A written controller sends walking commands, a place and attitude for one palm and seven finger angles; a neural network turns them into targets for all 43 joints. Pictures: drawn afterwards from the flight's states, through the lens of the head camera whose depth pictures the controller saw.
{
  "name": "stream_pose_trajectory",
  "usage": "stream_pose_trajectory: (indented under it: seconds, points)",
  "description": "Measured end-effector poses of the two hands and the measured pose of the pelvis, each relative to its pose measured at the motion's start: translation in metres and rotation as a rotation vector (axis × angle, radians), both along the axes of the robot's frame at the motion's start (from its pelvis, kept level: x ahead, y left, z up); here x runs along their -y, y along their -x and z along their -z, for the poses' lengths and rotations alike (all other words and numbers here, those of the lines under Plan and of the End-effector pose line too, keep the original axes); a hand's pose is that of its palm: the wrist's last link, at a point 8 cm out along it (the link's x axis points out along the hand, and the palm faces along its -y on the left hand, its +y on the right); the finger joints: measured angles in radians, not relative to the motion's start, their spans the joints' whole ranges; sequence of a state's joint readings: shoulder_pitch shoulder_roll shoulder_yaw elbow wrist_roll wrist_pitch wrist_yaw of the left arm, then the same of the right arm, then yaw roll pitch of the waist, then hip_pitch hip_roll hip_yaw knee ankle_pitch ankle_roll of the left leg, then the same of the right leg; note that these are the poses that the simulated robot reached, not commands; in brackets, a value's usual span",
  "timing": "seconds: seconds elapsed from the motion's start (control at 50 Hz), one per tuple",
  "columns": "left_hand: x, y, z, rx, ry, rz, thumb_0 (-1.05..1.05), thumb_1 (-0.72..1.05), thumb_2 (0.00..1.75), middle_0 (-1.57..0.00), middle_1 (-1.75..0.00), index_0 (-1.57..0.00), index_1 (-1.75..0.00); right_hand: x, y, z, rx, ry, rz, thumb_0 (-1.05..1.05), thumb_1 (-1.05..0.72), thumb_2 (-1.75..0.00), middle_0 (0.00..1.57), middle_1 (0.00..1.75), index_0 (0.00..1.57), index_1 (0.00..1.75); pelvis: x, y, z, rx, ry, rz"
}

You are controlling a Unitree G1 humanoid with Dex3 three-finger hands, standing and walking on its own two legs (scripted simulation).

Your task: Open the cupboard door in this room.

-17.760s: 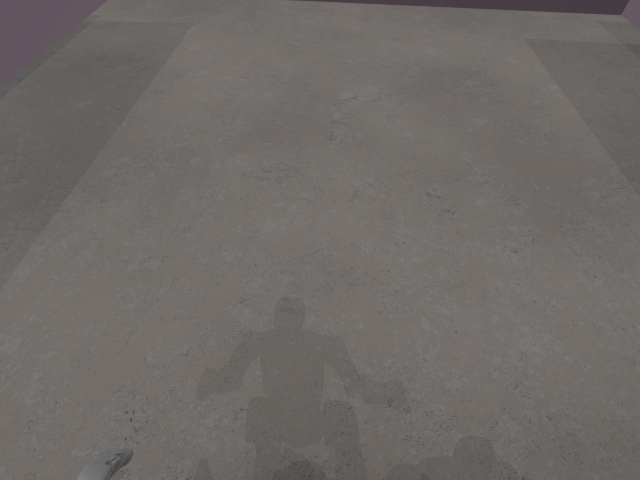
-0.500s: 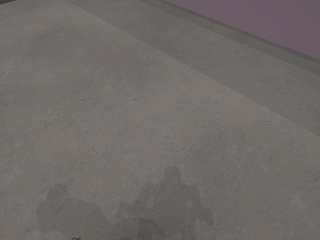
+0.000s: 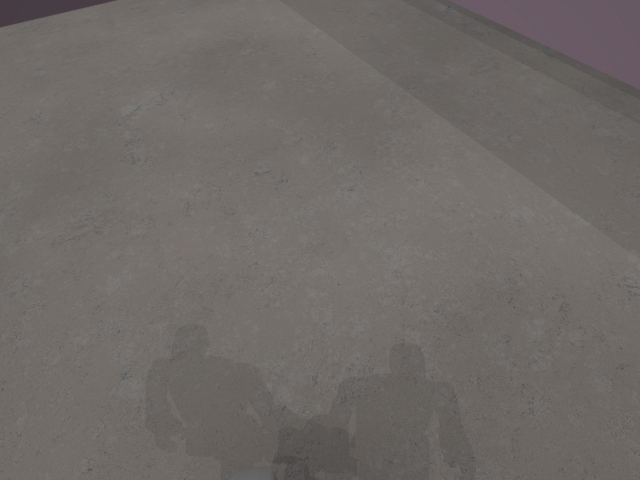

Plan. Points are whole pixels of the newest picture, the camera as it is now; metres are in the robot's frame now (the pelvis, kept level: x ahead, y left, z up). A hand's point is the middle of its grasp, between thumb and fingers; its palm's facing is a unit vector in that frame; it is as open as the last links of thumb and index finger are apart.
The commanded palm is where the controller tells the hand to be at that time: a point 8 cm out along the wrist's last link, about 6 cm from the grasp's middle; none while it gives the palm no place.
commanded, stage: turn or walk to find it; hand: left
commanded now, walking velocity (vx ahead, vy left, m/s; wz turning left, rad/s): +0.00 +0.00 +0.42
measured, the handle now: out of the picture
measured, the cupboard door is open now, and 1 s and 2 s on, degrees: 0 0 0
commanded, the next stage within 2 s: none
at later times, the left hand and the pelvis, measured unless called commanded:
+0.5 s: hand out of the picture +0.01 +0.27 -0.17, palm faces +0.22 -0.94 -0.24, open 7.4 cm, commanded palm none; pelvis -0.03 +0.05 +0.00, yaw +11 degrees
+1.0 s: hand out of the picture -0.07 +0.18 -0.15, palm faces +0.42 -0.86 -0.28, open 7.3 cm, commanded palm none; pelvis -0.05 -0.02 +0.00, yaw +25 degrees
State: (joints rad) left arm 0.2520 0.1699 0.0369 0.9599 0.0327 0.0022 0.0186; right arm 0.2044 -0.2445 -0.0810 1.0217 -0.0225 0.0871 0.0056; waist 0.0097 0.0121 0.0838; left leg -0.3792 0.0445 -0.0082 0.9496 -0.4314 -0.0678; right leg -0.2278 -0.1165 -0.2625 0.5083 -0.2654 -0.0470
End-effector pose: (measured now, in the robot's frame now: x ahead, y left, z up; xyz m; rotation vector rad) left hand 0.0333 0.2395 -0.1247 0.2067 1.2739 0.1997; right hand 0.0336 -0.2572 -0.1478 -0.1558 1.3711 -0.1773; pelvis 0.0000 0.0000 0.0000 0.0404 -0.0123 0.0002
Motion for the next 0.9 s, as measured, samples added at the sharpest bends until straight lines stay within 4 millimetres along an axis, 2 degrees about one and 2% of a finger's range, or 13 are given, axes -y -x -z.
stream_pose_trajectory:
  seconds: [0.14,0.2,0.28,0.4,0.52,0.62,0.68,0.72,0.8,0.9]
  points:
    - [-0.04,0.06,0.028,-0.081,0.033,-0.113,0.01,0.91,0.9,-0.2,-0.3,-0.2,-0.3,-0.04,-0.06,-0.01,0.15,0.042,-0.141,0.0,-0.91,-0.9,0.2,0.3,0.19,0.3,-0.029,0.014,0.013,-0.005,0.042,-0.067]
    - [-0.057,0.077,0.037,-0.113,0.041,-0.15,0.01,0.91,0.9,-0.2,-0.3,-0.2,-0.3,-0.061,-0.074,-0.019,0.209,0.049,-0.184,0.0,-0.91,-0.9,0.2,0.3,0.2,0.3,-0.04,0.019,0.014,0.008,0.034,-0.08]
    - [-0.069,0.077,0.029,-0.1,0.049,-0.178,0.01,0.91,0.9,-0.2,-0.3,-0.2,-0.3,-0.08,-0.076,-0.031,0.225,0.051,-0.219,0.0,-0.91,-0.9,0.2,0.3,0.2,0.3,-0.05,0.022,0.004,0.008,0.059,-0.113]
    - [-0.079,0.061,0.016,-0.009,0.035,-0.187,0.01,0.91,0.9,-0.2,-0.3,-0.2,-0.3,-0.093,-0.065,-0.031,0.195,0.026,-0.24,0.0,-0.91,-0.9,0.2,0.3,0.2,0.3,-0.054,0.027,-0.003,-0.002,0.061,-0.156]
    - [-0.072,0.04,0.008,0.048,0.01,-0.18,0.01,0.91,0.9,-0.2,-0.3,-0.2,-0.3,-0.082,-0.037,-0.019,0.13,0.002,-0.223,0.0,-0.9,-0.9,0.21,0.3,0.2,0.3,-0.044,0.031,-0.002,-0.012,0.048,-0.197]
    - [-0.051,0.022,-0.001,0.112,-0.012,-0.172,0.01,0.91,0.9,-0.2,-0.3,-0.2,-0.3,-0.057,-0.012,-0.002,0.046,-0.015,-0.215,0.0,-0.9,-0.9,0.21,0.3,0.2,0.3,-0.025,0.035,0.003,-0.022,0.035,-0.241]
    - [-0.035,0.019,-0.003,0.15,-0.035,-0.178,0.01,0.91,0.9,-0.2,-0.3,-0.2,-0.3,-0.038,-0.004,0.012,0.007,-0.032,-0.218,0.0,-0.91,-0.9,0.21,0.3,0.2,0.3,-0.009,0.036,0.009,-0.023,0.026,-0.268]
    - [-0.023,0.026,-0.008,0.158,-0.043,-0.186,0.01,0.91,0.9,-0.2,-0.3,-0.2,-0.3,-0.028,-0.003,0.016,-0.012,-0.036,-0.228,0.0,-0.91,-0.9,0.2,0.3,0.2,0.3,-0.001,0.038,0.008,-0.013,0.023,-0.292]
    - [-0.004,0.051,-0.015,0.139,-0.047,-0.246,0.01,0.91,0.9,-0.2,-0.3,-0.2,-0.3,-0.014,-0.012,0.012,-0.022,-0.037,-0.266,0.0,-0.91,-0.9,0.2,0.3,0.2,0.3,0.009,0.039,0.002,-0.001,-0.003,-0.334]
    - [0.012,0.086,-0.014,0.1,-0.035,-0.322,0.01,0.91,0.9,-0.2,-0.3,-0.2,-0.3,-0.006,-0.028,0.008,-0.013,-0.029,-0.326,0.0,-0.91,-0.9,0.2,0.3,0.2,0.3,0.017,0.041,-0.001,0.009,-0.009,-0.391]
